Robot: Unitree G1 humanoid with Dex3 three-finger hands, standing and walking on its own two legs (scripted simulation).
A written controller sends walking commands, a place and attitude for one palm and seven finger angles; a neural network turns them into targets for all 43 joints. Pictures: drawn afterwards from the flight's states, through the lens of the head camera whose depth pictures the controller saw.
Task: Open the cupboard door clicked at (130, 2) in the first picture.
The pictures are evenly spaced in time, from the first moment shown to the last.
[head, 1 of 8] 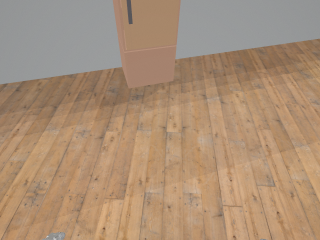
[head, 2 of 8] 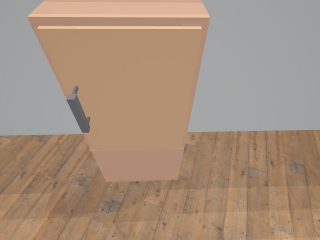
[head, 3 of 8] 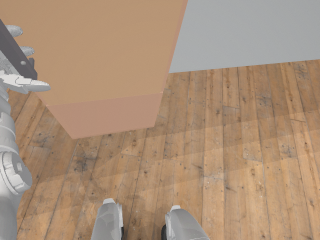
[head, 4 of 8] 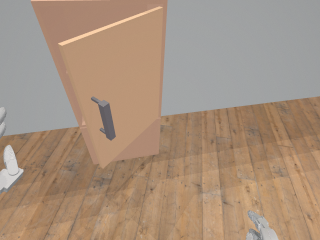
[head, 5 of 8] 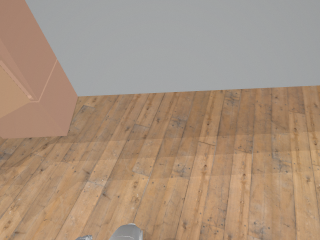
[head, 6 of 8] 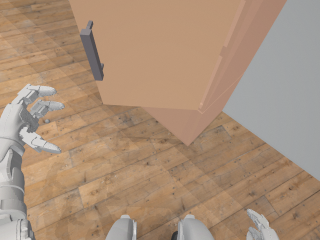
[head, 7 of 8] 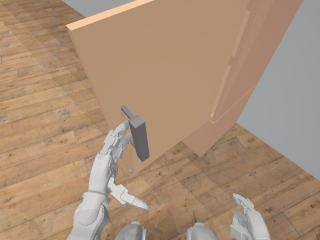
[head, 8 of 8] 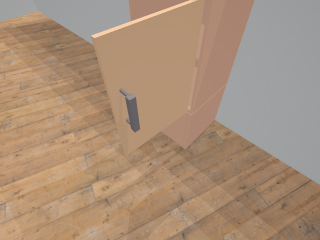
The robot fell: no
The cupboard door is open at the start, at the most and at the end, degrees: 0 85 85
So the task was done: yes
